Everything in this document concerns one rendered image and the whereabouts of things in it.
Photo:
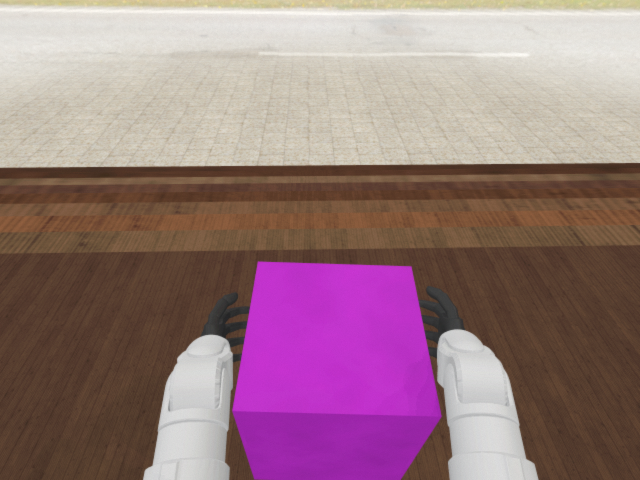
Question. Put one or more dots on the robot right hand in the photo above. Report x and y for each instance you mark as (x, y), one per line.
(447, 313)

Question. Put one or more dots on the left robot forearm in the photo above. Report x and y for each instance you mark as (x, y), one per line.
(194, 419)

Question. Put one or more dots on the right robot forearm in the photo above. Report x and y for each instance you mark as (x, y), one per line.
(481, 414)

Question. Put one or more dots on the carton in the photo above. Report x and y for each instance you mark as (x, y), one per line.
(335, 380)

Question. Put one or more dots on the robot left hand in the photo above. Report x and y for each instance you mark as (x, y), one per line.
(219, 316)

